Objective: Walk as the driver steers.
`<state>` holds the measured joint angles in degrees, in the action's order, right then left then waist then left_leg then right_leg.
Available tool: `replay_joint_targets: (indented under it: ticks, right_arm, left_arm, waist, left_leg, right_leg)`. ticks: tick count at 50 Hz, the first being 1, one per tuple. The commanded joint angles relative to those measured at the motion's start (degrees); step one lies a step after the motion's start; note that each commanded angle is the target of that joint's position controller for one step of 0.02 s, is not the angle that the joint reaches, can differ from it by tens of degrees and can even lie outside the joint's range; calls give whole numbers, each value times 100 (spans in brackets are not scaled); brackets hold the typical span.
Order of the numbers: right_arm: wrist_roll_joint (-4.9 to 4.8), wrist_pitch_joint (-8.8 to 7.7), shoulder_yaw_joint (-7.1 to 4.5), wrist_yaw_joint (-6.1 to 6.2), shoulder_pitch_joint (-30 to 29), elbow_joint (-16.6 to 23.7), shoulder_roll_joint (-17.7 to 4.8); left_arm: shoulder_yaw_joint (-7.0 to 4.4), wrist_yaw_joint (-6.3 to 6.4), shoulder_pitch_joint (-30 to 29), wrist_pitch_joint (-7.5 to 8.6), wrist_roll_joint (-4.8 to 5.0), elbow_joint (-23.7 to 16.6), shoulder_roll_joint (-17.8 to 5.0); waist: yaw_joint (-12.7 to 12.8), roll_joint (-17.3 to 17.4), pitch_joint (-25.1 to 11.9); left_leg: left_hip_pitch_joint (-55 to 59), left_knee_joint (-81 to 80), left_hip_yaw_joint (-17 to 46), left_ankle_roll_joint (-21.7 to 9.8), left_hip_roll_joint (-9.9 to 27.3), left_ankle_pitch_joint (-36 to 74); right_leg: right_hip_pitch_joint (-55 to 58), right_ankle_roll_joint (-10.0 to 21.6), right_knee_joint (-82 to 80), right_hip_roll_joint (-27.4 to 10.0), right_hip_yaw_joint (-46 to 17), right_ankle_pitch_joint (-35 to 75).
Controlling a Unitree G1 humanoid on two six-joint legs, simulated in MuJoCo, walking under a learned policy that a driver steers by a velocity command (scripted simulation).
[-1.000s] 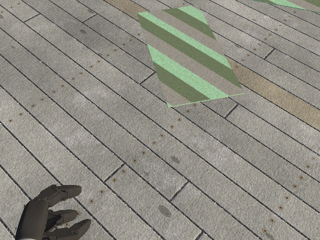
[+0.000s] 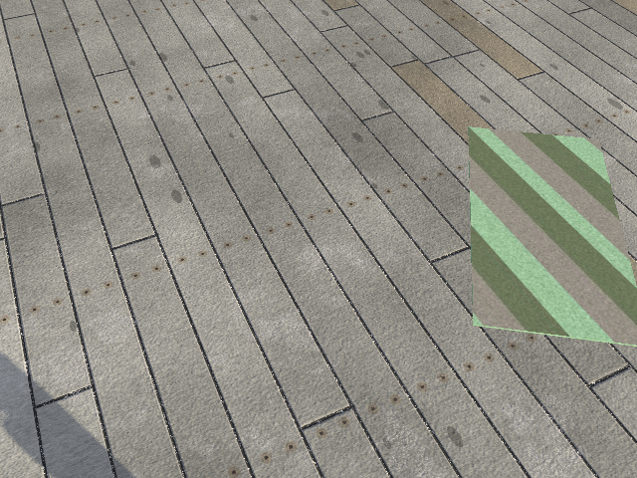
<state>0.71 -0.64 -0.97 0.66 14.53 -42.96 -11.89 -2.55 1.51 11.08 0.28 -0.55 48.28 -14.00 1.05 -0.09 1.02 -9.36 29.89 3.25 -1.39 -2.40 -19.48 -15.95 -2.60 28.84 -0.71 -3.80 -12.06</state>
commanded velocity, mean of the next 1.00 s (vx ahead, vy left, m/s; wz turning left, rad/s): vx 0.69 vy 0.00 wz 0.00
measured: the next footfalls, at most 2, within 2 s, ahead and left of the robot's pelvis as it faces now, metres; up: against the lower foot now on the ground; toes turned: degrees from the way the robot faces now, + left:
right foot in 0.38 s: +0.17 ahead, -0.17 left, +0.00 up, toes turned -3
left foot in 0.84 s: +0.62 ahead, +0.02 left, +0.00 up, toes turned +3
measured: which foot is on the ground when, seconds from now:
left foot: down 0.00-0.38, up 0.40-0.82, down 0.84-1.00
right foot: down 0.00-0.12, up 0.14-0.36, down 0.38-0.88, up 0.90-1.00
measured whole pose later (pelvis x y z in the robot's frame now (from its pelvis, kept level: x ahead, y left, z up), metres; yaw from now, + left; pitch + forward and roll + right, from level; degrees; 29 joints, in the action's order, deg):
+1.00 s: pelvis +0.54 -0.05 +0.00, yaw -1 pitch +1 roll +1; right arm 2.5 -4.2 -3.2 -0.8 16.0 -50.2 -16.0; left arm -2.0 -1.2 17.0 4.8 -1.1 51.3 -15.1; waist 0.1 -1.3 2.0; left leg -18.0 29.4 -6.3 -5.2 -4.0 -12.4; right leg -22.1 6.3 74.0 -2.7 -3.3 -14.5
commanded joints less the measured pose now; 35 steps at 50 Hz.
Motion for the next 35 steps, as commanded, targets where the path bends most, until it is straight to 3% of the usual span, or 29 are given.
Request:
replay_joint_targets:
  ticks: [1,4,5,6,7,8,9,10,12,15,16,17,18,19,20,21,22,23,25,27,30,33,34,35]
  right_arm:
    - [-16,-71,-183,23,87,243,-623]
    - [-23,-67,-193,32,148,130,-611]
    - [-46,-44,-223,50,387,6,-659]
    - [-108,-9,-324,63,534,-22,-939]
    - [-149,-23,-401,63,729,-22,-1216]
    - [-198,-97,-468,83,717,-10,-1454]
    - [-186,-215,-454,101,748,-30,-1400]
    - [-174,-319,-415,105,700,-30,-1250]
    - [-214,-375,-409,57,624,-4,-1153]
    - [-267,-351,-453,-21,441,75,-1319]
    - [162,-336,-516,-113,440,-124,-1417]
    - [176,-349,-509,-147,415,-134,-1322]
    - [194,-384,-458,-155,278,-135,-1193]
    - [231,-420,-348,-142,-134,34,-809]
    - [85,-489,-229,-121,-302,426,-264]
    - [34,-472,-245,-133,-149,462,-513]
    - [82,-449,-289,-195,-263,415,-804]
    - [133,-434,-299,-271,-126,305,-854]
    - [264,-306,-269,-383,9,185,-793]
    - [211,-198,-228,-426,-220,271,-715]
    - [173,-162,-194,-418,-1027,526,-748]
    - [133,-171,-111,-438,-1695,685,-624]
    - [87,-190,-55,-457,-1905,833,-517]
    - [97,-191,-52,-457,-2084,852,-561]
  left_arm:
    - [-133,44,-96,51,20,-192,-589]
    - [-137,68,-106,24,31,-57,-591]
    - [-124,67,39,7,43,61,-522]
    - [-157,51,-29,14,119,78,-578]
    - [-163,13,-452,87,186,-114,-618]
    - [-151,-40,-883,208,298,-356,-626]
    - [-172,-84,-1152,345,368,-498,-707]
    - [-174,-139,-1103,469,369,-508,-689]
    - [-123,-257,-1005,641,300,-450,-589]
    - [-78,-366,-694,682,234,-282,-491]
    - [-107,-484,-329,391,-223,-271,-437]
    - [-195,-468,275,263,-249,-70,-591]
    - [-311,-391,1339,246,-196,215,-834]
    - [-454,-289,2633,294,-282,452,-1431]
    - [-430,-258,2754,372,-287,412,-1781]
    - [-389,-240,1603,319,-270,179,-1599]
    - [-315,-255,947,333,-190,-25,-1256]
    - [-250,-284,721,371,-135,-43,-1034]
    - [-150,-257,716,446,-133,2,-778]
    - [-132,-266,1015,521,-86,174,-714]
    - [-127,-280,1422,585,-5,306,-723]
    - [-67,-271,1759,633,35,425,-580]
    - [-85,-237,1766,651,9,433,-711]
    - [-74,-215,1799,666,21,493,-672]
  waist:
    - [-27,18,-203]
    - [-30,30,-209]
    - [-72,178,-429]
    - [-204,482,-177]
    - [-409,874,323]
    - [-508,1214,851]
    - [-562,1127,1191]
    - [-481,911,1211]
    - [-451,652,778]
    - [-264,788,340]
    - [-21,817,189]
    - [243,605,139]
    - [810,170,-150]
    - [1511,-1150,-577]
    - [1235,-2126,-708]
    - [596,-1187,-163]
    - [296,-420,127]
    - [59,-171,150]
    - [-108,-477,173]
    - [-115,-459,428]
    - [41,-213,685]
    - [220,-112,792]
    - [206,-408,873]
    - [233,-277,940]
  left_leg:
    - [-553,-656,416,-140,439,1291]
    - [-529,-635,364,-117,404,1419]
    - [-405,-826,386,-203,372,227]
    - [-384,-1156,808,-479,554,-1649]
    - [-311,-1758,1784,-865,1182,-3131]
    - [-275,-2377,2792,-1277,1919,-3687]
    - [-85,-2581,3261,-1487,2248,-3248]
    - [464,-2510,3155,-1468,2297,-2611]
    - [1007,-2292,2321,-1174,2022,-1443]
    - [-33,-2150,1148,-948,1409,-698]
    - [-575,-1997,746,-915,1117,-1010]
    - [-1242,-1527,588,-879,1007,-760]
    - [-1884,-282,289,-805,766,144]
    - [-2757,2295,-359,-577,208,307]
    - [-3923,3876,271,-528,-508,-1286]
    - [-4457,4582,653,-631,-23,-518]
    - [-4411,4500,424,-622,482,191]
    - [-3908,4031,282,-507,769,536]
    - [-3415,3757,18,-253,919,833]
    - [-3704,3662,-135,-134,970,1268]
    - [-4094,2812,-371,13,955,1718]
    - [-3736,1793,-757,-51,760,2191]
    - [-3509,1331,-699,-121,831,2354]
    - [-3396,1086,-762,-188,794,2489]
  right_leg:
    - [677,143,-112,-167,-158,1121]
    - [718,164,-82,-166,-153,1189]
    - [711,172,86,60,115,126]
    - [135,192,563,362,458,-1288]
    - [-852,229,1067,390,621,-1694]
    - [-1716,366,1688,117,466,-1461]
    - [-2412,507,2122,-203,110,-1501]
    - [-2978,604,2223,-423,-25,-1335]
    - [-2831,681,1548,-570,65,-986]
    - [-769,484,642,-135,710,-262]
    - [271,445,314,222,1227,-152]
    - [1321,421,333,406,1394,-147]
    - [2527,484,304,396,1232,-538]
    - [3312,694,-506,-840,-439,-2318]
    - [3082,1037,-2134,-2060,-3773,-4730]
    - [2395,1379,-2325,-2323,-4306,-4956]
    - [1872,1329,-2039,-2194,-3461,-4181]
    - [1357,1213,-2032,-1781,-2573,-3380]
    - [843,1114,-2334,-1286,-1664,-2601]
    - [771,1223,-2569,-1115,-1237,-2052]
    - [989,1365,-2847,-1038,-707,-1077]
    - [1160,1265,-3014,-787,-66,107]
    - [1164,1298,-3201,-1005,-133,288]
    - [1356,1312,-3339,-1023,-24,691]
